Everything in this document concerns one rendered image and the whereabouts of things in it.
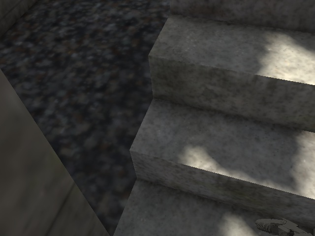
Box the right robot hand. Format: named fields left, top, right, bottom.
left=255, top=218, right=313, bottom=236

